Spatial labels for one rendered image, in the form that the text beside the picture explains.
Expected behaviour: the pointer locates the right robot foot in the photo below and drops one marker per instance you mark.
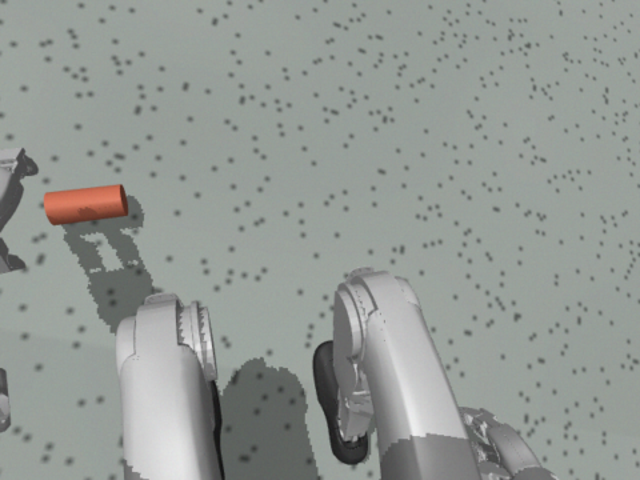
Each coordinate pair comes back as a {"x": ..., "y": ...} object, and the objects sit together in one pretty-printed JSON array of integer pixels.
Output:
[{"x": 327, "y": 393}]

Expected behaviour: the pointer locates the can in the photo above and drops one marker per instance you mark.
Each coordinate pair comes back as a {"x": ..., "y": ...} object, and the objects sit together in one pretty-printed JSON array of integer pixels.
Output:
[{"x": 87, "y": 204}]

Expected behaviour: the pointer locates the left robot hand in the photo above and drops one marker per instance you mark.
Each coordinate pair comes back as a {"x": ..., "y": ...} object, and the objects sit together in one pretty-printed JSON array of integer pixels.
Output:
[{"x": 14, "y": 165}]

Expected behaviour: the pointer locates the right robot hand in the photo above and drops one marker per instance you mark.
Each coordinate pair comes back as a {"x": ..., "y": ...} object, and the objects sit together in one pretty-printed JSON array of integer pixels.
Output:
[{"x": 507, "y": 454}]

